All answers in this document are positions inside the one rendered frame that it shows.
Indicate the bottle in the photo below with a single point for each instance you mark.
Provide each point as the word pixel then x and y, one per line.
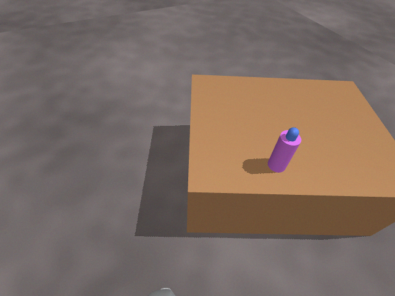
pixel 287 144

